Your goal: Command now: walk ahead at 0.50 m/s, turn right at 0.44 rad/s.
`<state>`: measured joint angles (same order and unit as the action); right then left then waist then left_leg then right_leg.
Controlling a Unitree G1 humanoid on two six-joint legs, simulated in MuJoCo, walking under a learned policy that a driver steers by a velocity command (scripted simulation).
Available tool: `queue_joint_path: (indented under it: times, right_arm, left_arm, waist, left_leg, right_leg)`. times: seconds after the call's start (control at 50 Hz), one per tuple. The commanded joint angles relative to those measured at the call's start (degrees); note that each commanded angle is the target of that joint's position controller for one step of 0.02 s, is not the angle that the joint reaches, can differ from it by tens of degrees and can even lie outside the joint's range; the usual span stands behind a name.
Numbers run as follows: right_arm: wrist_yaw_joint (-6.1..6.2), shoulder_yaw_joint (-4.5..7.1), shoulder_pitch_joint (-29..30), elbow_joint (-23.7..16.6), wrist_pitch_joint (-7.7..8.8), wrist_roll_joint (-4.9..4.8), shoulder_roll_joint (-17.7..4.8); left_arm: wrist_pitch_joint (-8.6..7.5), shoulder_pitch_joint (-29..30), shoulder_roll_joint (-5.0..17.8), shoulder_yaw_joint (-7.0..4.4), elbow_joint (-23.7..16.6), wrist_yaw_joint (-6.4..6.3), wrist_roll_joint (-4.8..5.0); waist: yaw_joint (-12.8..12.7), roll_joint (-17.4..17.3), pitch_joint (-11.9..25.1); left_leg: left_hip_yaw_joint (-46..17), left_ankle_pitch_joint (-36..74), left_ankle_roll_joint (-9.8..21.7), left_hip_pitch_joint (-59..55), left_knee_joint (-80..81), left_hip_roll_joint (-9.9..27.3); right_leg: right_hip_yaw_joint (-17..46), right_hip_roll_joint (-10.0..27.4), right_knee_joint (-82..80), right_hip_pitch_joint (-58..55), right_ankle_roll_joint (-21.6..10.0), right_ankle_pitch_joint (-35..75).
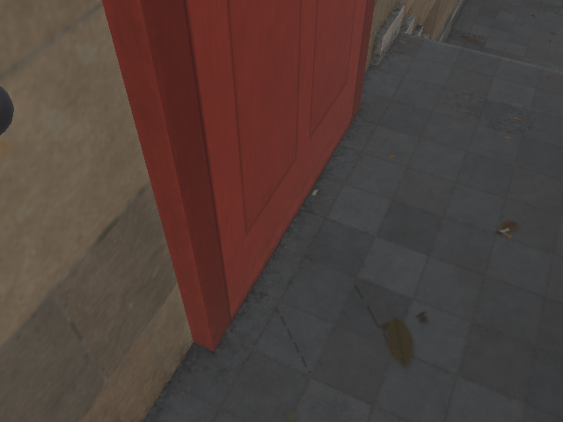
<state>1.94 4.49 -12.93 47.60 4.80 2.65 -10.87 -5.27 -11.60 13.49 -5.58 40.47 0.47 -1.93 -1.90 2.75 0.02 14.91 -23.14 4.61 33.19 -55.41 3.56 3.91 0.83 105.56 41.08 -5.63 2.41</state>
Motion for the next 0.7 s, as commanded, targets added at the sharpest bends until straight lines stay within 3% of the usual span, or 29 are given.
queue_joint_path:
  times: [0.02,0.04,0.06,0.08,0.1,0.12,0.14,0.16,0.18,0.24,0.26,0.28,0.3,0.34,0.38,0.4,0.42,0.44,0.46,0.48,0.5,0.54,0.56,0.6,0.62,0.64,0.7]
  right_arm:
    - [0.00,-2.37,-2.3,1.7,3.07,0.22,4.1]
    - [-0.21,-2.64,-2.4,2.1,4.11,-0.92,4.2]
    - [0.01,-2.14,-3.7,2.6,4.77,-1.10,1.3]
    - [0.30,-1.81,-4.4,3.1,5.33,-2.27,-0.3]
    - [0.60,-0.45,-7.1,2.9,6.39,-2.40,-4.8]
    - [0.58,-0.34,-9.6,3.6,6.85,-2.65,-5.3]
    - [1.63,0.46,-10.2,2.9,6.58,-3.00,-7.3]
    - [2.15,0.30,-11.6,2.7,6.24,-3.10,-7.2]
    - [1.92,0.24,-11.7,2.4,5.37,-3.82,-7.4]
    - [2.56,-0.07,-9.7,0.8,4.31,-4.10,-6.5]
    - [2.74,-0.47,-9.8,0.9,4.54,-4.07,-5.7]
    - [2.78,-0.04,-9.1,0.5,4.33,-4.20,-7.1]
    - [2.73,0.46,-10.3,-0.2,3.60,-4.86,-7.8]
    - [3.00,1.43,-9.6,-2.5,1.56,-5.28,-10.4]
    - [1.97,2.28,-8.8,-4.8,-0.92,-5.16,-12.8]
    - [1.68,2.99,-7.5,-5.8,-1.41,-5.49,-13.7]
    - [1.50,1.59,-7.3,-9.0,-1.24,-3.72,-8.0]
    - [1.87,0.35,-9.1,-12.9,-2.02,-2.79,-2.0]
    - [2.29,-0.61,-12.5,-12.5,-2.11,-1.96,-1.6]
    - [2.88,-0.23,-10.2,-11.8,-2.22,-1.38,-4.9]
    - [2.93,0.20,-6.8,-11.8,-1.79,-1.07,-7.1]
    - [2.66,0.27,-5.0,-13.3,-3.59,-1.31,-8.5]
    - [2.95,0.20,-4.9,-13.1,-4.73,-0.96,-9.1]
    - [3.35,-0.37,-2.7,-13.1,-6.03,-1.25,-8.1]
    - [3.39,-0.73,-1.6,-13.4,-6.41,-1.45,-7.7]
    - [3.91,-0.43,-0.9,-13.4,-6.97,-1.56,-7.8]
    - [4.00,-0.59,2.7,-13.4,-8.31,-2.12,-7.8]
  left_arm:
    - [3.10,-2.2,-7.1,3.84,-4.6,0.13,0.35]
    - [3.26,0.5,-4.7,3.03,-5.2,0.10,-0.30]
    - [3.69,1.1,-3.4,2.44,-4.8,0.27,-0.69]
    - [4.27,2.5,-3.7,2.37,-4.3,0.42,-0.45]
    - [4.80,3.4,-2.6,1.56,-4.9,0.13,-0.12]
    - [4.87,5.3,-2.3,1.41,-4.6,0.05,-0.30]
    - [5.60,5.7,-1.4,0.72,-4.2,-0.60,-0.89]
    - [6.01,7.5,-1.6,0.70,-4.7,-0.82,-1.07]
    - [5.87,9.0,-1.4,0.59,-5.3,-0.69,0.32]
    - [6.07,10.8,-1.6,0.67,-5.9,-0.34,0.88]
    - [6.38,11.2,-1.1,0.44,-6.1,-0.01,-0.08]
    - [6.79,9.3,-1.3,0.33,-5.7,-0.22,-0.21]
    - [7.04,7.2,-0.7,-0.12,-5.0,-0.25,0.24]
    - [7.05,3.1,2.0,-1.24,-3.9,-0.24,-0.37]
    - [6.21,-2.2,4.3,-2.27,-2.5,0.10,-0.75]
    - [5.64,-6.8,5.1,-2.81,-1.8,-0.60,-0.83]
    - [4.88,-5.1,8.9,-3.25,-2.1,-1.31,-0.81]
    - [5.18,-4.6,14.2,-4.16,-3.0,-1.77,-1.57]
    - [5.18,-4.1,17.3,-5.00,-4.6,-1.57,0.35]
    - [5.21,-0.9,12.9,-3.67,-5.7,-1.72,1.19]
    - [5.35,0.5,8.7,-1.96,-5.6,-1.80,0.44]
    - [4.37,0.3,6.1,-0.74,-5.9,-1.80,0.66]
    - [3.61,-0.4,6.1,-0.30,-5.4,-1.57,0.56]
    - [2.55,-2.2,7.0,-0.12,-5.4,-1.51,-0.15]
    - [2.48,-3.2,7.4,-0.04,-5.3,-1.62,-0.10]
    - [1.94,-3.5,6.5,0.78,-5.3,-1.89,0.69]
    - [2.40,-3.9,6.6,1.41,-6.1,-2.61,0.64]
  waist:
    - [-2.6,-3.5,-0.5]
    - [-2.4,-0.5,-1.5]
    - [-1.7,0.6,-1.5]
    - [-1.6,0.1,-1.2]
    - [-1.1,-2.3,-0.6]
    - [0.1,-3.3,0.0]
    - [0.1,-1.1,-1.3]
    - [0.4,-1.4,-1.1]
    - [0.4,-5.2,-1.8]
    - [0.3,-10.4,-1.5]
    - [-0.6,-10.4,-2.7]
    - [-1.1,-10.6,-1.9]
    - [-0.9,-12.8,-1.4]
    - [-2.0,-14.5,1.0]
    - [-3.5,-13.8,4.1]
    - [-7.6,-11.6,4.7]
    - [-4.7,-6.1,3.8]
    - [0.9,2.5,7.5]
    - [0.7,1.0,15.8]
    - [1.7,-3.1,12.5]
    - [3.0,-7.7,7.4]
    - [3.9,-3.7,6.4]
    - [3.7,-2.4,6.9]
    - [2.0,-1.8,8.3]
    - [1.4,-0.6,8.9]
    - [1.1,2.6,8.5]
    - [0.1,3.6,7.9]
  left_leg:
    - [-23.5,4.2,2.3,-10.3,35.9,14.6]
    - [-20.4,13.2,0.2,-10.9,37.9,14.9]
    - [-16.4,20.9,-1.1,-13.3,40.3,14.8]
    - [-9.9,28.1,-4.1,-14.2,40.7,11.4]
    - [-8.7,40.5,-5.1,-19.2,40.3,11.8]
    - [-5.9,47.8,-5.5,-24.3,40.2,11.2]
    - [-3.7,51.0,-4.5,-25.5,40.2,11.0]
    - [-2.7,51.2,-4.2,-27.2,40.6,10.3]
    - [-1.7,48.2,-3.9,-27.7,41.3,9.0]
    - [1.6,44.4,-3.2,-28.5,42.6,9.3]
    - [2.5,49.9,-2.6,-29.1,43.0,11.1]
    - [3.9,56.1,-3.1,-30.5,41.8,11.5]
    - [3.5,61.3,-4.1,-33.9,39.1,11.3]
    - [2.0,71.0,-4.0,-40.6,31.5,12.4]
    - [0.5,65.8,-2.2,-40.2,16.4,12.2]
    - [0.0,58.9,-3.6,-34.6,2.4,10.4]
    - [-3.6,20.8,-4.1,-18.1,-11.4,6.1]
    - [-6.6,-15.1,-7.7,3.2,-29.9,-6.0]
    - [-18.1,-10.5,-7.9,2.4,-34.9,-4.1]
    - [-19.7,-6.6,-7.6,0.5,-35.3,-2.0]
    - [-18.9,-3.5,-7.3,-0.6,-31.6,-1.2]
    - [-20.0,-0.8,-6.5,-3.3,-23.5,-0.7]
    - [-19.5,-0.4,-5.9,-4.2,-20.9,-1.4]
    - [-18.4,1.5,-5.7,-2.9,-18.5,-2.2]
    - [-18.3,2.0,-5.8,-2.2,-16.8,-2.4]
    - [-17.6,2.6,-6.2,-1.6,-15.7,-2.4]
    - [-17.1,2.2,-7.1,-1.2,-10.4,-3.0]
  right_leg:
    - [9.4,2.8,-3.6,13.8,-1.9,-4.3]
    - [10.6,2.8,-10.9,11.7,-1.3,-3.4]
    - [7.5,1.5,-14.7,11.2,-1.4,-2.2]
    - [6.0,-0.1,-19.4,9.9,-1.8,1.0]
    - [2.7,-1.5,-21.8,11.1,-1.4,-0.2]
    - [0.4,-1.8,-23.7,13.4,-1.3,-0.4]
    - [-2.0,-3.1,-27.2,12.5,-0.9,-1.0]
    - [-4.0,-3.5,-29.5,12.0,-0.4,-0.7]
    - [-5.4,-2.8,-35.7,10.9,0.2,0.4]
    - [-8.4,-1.0,-52.0,1.1,0.7,4.7]
    - [-9.8,-0.6,-56.4,-2.4,0.2,5.9]
    - [-11.6,-1.0,-60.9,-6.9,-0.5,5.4]
    - [-12.2,-2.7,-65.6,-10.3,-0.9,2.9]
    - [-13.3,-5.7,-70.6,-14.4,-2.1,-4.0]
    - [-12.1,-8.4,-78.1,-22.6,-3.9,-11.2]
    - [-8.8,-7.8,-85.7,-29.3,-5.6,-6.7]
    - [1.9,0.1,-79.1,-36.6,-6.8,13.1]
    - [24.2,12.2,-74.2,-49.2,-18.6,50.2]
    - [31.4,17.8,-82.4,-47.2,-22.6,44.9]
    - [26.4,15.9,-84.0,-39.0,-20.1,27.4]
    - [22.6,13.1,-86.8,-30.9,-16.1,18.7]
    - [18.7,10.0,-88.2,-26.5,-12.2,11.2]
    - [17.5,9.2,-87.9,-26.2,-11.1,11.5]
    - [14.8,8.5,-86.1,-29.3,-9.1,19.5]
    - [14.1,8.5,-85.6,-30.8,-8.2,21.9]
    - [13.2,7.6,-85.9,-31.5,-8.1,23.5]
    - [12.8,6.9,-86.6,-32.9,-6.6,14.8]
